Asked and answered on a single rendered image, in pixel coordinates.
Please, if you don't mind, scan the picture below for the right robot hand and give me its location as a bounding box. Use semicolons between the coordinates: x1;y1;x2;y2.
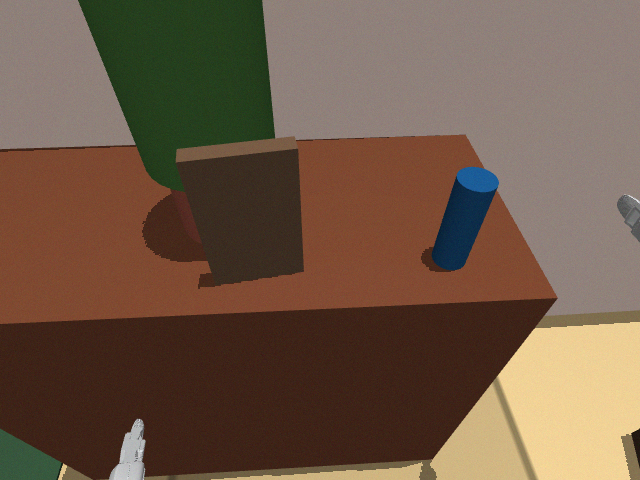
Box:
617;195;640;242

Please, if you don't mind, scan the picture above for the left robot hand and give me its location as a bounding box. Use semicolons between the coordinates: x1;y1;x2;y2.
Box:
109;419;146;480

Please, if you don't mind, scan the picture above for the potted plant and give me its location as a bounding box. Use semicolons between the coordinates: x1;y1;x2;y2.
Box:
78;0;275;244

